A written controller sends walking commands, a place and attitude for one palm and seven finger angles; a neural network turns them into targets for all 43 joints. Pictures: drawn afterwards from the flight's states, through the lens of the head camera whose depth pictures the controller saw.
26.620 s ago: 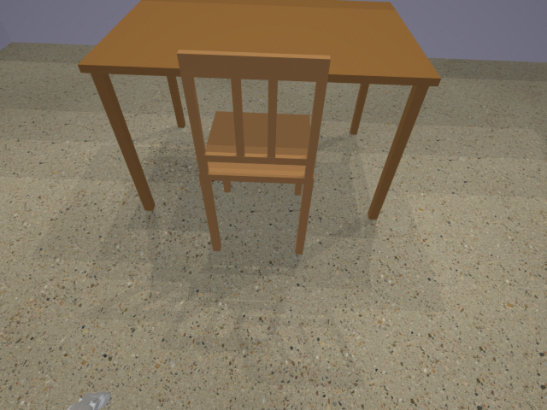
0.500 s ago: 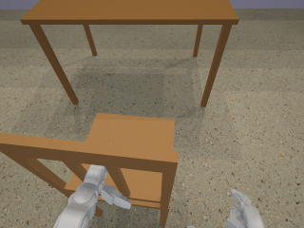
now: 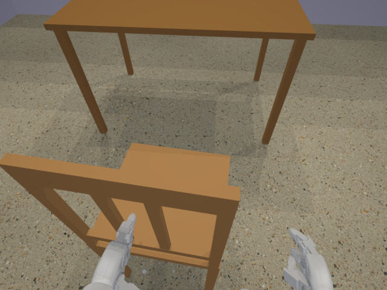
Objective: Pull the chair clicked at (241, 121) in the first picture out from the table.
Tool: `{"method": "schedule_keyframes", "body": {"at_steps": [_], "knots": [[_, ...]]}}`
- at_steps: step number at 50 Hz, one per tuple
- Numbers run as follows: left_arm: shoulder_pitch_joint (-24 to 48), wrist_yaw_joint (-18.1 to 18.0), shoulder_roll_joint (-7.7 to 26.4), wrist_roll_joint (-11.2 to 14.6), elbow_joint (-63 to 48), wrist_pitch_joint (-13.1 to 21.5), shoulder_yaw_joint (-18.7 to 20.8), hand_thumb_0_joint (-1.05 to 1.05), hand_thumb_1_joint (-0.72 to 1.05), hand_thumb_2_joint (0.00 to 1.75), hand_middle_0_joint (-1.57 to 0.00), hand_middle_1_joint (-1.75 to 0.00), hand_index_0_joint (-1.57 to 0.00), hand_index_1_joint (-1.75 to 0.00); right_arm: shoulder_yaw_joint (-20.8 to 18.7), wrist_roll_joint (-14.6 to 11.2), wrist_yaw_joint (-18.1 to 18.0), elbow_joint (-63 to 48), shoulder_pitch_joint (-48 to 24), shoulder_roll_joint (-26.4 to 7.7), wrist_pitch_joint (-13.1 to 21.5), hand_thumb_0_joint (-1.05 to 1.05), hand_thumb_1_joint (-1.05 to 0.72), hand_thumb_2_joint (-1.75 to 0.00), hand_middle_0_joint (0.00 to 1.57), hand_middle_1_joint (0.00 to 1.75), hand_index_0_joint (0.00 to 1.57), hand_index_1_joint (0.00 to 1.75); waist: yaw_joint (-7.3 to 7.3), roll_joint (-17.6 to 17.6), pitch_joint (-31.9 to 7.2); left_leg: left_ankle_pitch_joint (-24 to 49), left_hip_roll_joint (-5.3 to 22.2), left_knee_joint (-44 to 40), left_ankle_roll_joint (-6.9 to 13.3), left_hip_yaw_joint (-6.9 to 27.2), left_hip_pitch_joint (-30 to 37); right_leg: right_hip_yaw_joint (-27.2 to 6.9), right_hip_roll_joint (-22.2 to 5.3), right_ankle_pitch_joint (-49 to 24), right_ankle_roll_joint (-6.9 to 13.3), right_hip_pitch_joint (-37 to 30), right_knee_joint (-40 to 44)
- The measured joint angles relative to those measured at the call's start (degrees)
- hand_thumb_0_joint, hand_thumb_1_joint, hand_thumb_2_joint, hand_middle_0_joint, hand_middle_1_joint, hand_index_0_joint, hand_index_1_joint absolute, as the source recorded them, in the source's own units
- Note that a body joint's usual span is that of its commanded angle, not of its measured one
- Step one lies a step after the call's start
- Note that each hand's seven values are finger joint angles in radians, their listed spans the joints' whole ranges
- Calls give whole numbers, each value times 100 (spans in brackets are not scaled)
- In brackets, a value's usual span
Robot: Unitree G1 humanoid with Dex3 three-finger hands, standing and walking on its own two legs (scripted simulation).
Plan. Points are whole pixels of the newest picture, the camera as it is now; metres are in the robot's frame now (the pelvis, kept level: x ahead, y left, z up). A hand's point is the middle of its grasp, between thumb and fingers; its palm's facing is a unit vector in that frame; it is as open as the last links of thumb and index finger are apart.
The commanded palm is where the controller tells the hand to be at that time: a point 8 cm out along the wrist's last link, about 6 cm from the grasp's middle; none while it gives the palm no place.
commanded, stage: draw the fingers out of the gap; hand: left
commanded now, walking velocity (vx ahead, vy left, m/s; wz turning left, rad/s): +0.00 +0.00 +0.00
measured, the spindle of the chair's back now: (115, 219) +0.28 +0.19 -0.03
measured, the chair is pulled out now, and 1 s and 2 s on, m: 0.65 0.65 0.65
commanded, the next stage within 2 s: draw the hand back to the body in 0.26 s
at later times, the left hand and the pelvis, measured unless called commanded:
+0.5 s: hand out of the picture +0.13 +0.12 +0.02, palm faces -0.01 -1.00 -0.01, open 17.5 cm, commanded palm +0.10 +0.18 +0.04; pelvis -0.02 +0.00 -0.02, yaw +0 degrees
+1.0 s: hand (68, 265) +0.15 +0.19 +0.11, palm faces +0.19 -0.94 -0.29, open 16.8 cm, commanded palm +0.12 +0.24 +0.13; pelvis -0.02 +0.00 +0.00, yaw +0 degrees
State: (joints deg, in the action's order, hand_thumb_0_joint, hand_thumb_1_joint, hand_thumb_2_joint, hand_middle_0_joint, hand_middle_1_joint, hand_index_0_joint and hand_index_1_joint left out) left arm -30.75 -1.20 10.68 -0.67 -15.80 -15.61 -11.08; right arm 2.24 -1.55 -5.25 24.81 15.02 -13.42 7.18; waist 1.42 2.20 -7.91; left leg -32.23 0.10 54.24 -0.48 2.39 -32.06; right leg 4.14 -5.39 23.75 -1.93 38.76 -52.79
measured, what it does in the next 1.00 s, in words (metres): stands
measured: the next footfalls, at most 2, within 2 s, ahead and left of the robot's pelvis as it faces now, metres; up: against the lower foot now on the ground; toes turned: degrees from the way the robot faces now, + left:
none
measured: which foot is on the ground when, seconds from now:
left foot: down 0.00-1.00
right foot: down 0.00-1.00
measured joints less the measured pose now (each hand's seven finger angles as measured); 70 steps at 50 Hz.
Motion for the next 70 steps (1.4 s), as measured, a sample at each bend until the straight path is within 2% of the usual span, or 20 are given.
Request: {"method": "schedule_keyframes", "body": {"at_steps": [11, 20, 22, 25, 31, 33, 34, 36, 38, 41, 45, 47, 49, 53, 58, 63, 70], "knots": [[-669, 95, 33, -29, -497, -99, -21, -1, -54, 21, -1, 0, 0, 0, -4, -26, -41, -174, 117, 53, -21, 2, -90, -90, 20, 30, 20, 30, 12, -9, -140, -47, 15, 191, 10, -21, -105, -31, 18, -1, -3, 99, -135], [-1224, 125, 127, -22, -780, 79, 70, -1, -54, 21, -1, 0, 0, 0, -87, -53, -115, -243, 209, 49, 50, 2, -90, -90, 20, 30, 20, 30, -26, -35, -178, -112, 42, 402, 8, -2, -278, -20, 43, 23, 6, 246, -278], [-1354, 117, 51, 322, -850, 461, 158, -1, -54, 21, -1, 0, 0, 0, -112, -55, -118, -208, 207, 61, 180, 2, -90, -90, 20, 30, 20, 30, -30, -44, -181, -134, 49, 483, 3, 13, -367, -8, 48, 30, 8, 320, -331], [-1383, 102, -37, 639, -984, 1210, 309, -1, -54, 21, -1, 0, 0, 0, -156, -58, -101, -80, 188, 88, 383, 2, -90, -90, 20, 30, 20, 30, -98, -86, -156, -188, 67, 666, -13, 41, -543, 11, 62, 57, 19, 473, -465], [-1033, 214, -71, 871, -1137, 2666, 745, -1, -54, 21, -1, 0, 0, 0, -235, -69, 85, 222, 68, 167, 539, 2, -90, -90, 20, 30, 20, 30, -196, -78, -135, -281, 78, 1001, -37, 75, -867, 26, 67, 114, 40, 777, -745], [-930, 370, -62, 897, -1130, 2973, 839, -1, -54, 21, -1, 0, 0, 0, -246, -81, 155, 284, 6, 193, 501, 2, -90, -90, 20, 30, 20, 30, -207, -52, -126, -308, 81, 1085, -36, 57, -939, 3, 72, 129, 38, 862, -828], [-896, 460, -43, 907, -1127, 3003, 872, -1, -54, 21, 0, 0, 0, 0, -244, -95, 172, 298, -19, 205, 459, 2, -90, -90, 20, 30, 20, 30, -211, -35, -114, -315, 82, 1101, -32, 44, -940, -12, 74, 131, 33, 871, -847], [-882, 638, 29, 940, -1104, 2853, 942, -1, -55, 21, 0, 0, 0, 0, -234, -134, 164, 301, -48, 231, 349, 2, -90, -90, 20, 30, 20, 30, -215, 5, -85, -307, 86, 1064, -24, 15, -868, -38, 81, 120, 21, 816, -823], [-937, 747, 130, 1017, -1105, 2551, 1013, -1, -55, 21, -1, 0, 0, 0, -213, -179, 110, 270, -39, 248, 257, 2, -90, -90, 20, 30, 20, 30, -207, 52, -65, -272, 85, 956, -19, -3, -733, -52, 85, 94, 15, 691, -731], [-1046, 743, 284, 1204, -1170, 2203, 1184, -1, -55, 21, -1, 0, 0, 0, -182, -230, -12, 234, 13, 256, 244, 2, -90, -90, 20, 30, 20, 30, -205, 112, -46, -195, 92, 735, -11, 0, -485, -35, 95, 34, 19, 436, -519], [-1031, 654, 374, 1452, -1277, 2228, 1541, -1, -52, 22, -1, -1, -1, -1, -157, -265, -109, 314, 54, 218, 401, 2, -90, -90, 20, 30, 20, 30, -235, 134, 0, -82, 110, 453, -26, 57, -188, 39, 113, -62, 30, 91, -212], [-923, 254, 551, 1030, -1366, 2034, 1612, -1, -48, 24, -2, -2, -1, -1, -164, -202, -177, 356, 88, 194, 345, 2, -90, -90, 20, 30, 20, 30, -321, 113, 37, -23, 124, 274, -36, 55, 41, 49, 130, -113, 41, -137, -41], [-896, -168, 634, 719, -1431, 1784, 1650, -1, -44, 26, -3, -3, -2, -2, -148, -153, -206, 384, 95, 162, 233, 2, -90, -90, 20, 30, 20, 30, -326, 126, 75, 51, 120, 56, -39, 66, 308, 72, 129, -167, 39, -413, 162], [-848, -646, 599, 428, -1354, 1490, 1650, -1, -33, 31, -4, -5, -3, -5, -128, -103, -240, 444, 60, 107, 76, 2, -90, -90, 20, 30, 20, 30, -325, 190, 190, 189, 122, -339, -26, 58, 798, 87, 139, -284, 30, -910, 543], [-677, -848, 743, 319, -1241, 1385, 1747, 0, -16, 39, -6, -8, -6, -8, -70, -51, -258, 608, 19, 102, 64, 2, -90, -90, 20, 30, 20, 30, -376, 167, 346, 353, 117, -789, -24, 33, 1310, 84, 142, -403, 29, -1395, 922], [-467, -932, 884, 300, -1229, 1440, 2077, 0, 1, 48, -9, -12, -8, -12, -26, -20, -224, 777, -37, 105, 133, 2, -90, -90, 20, 30, 20, 30, -408, 187, 472, 506, 124, -1211, -33, 19, 1753, 92, 157, -518, 33, -1819, 1287], [-141, -920, 917, 320, -1166, 1578, 2513, 0, 26, 60, -13, -17, -12, -17, -43, 23, -152, 970, -153, 115, 158, 2, -90, -90, 20, 30, 20, 30, -451, 216, 609, 730, 111, -1775, -34, -50, 2213, 45, 160, -667, 29, -2194, 1698]]}}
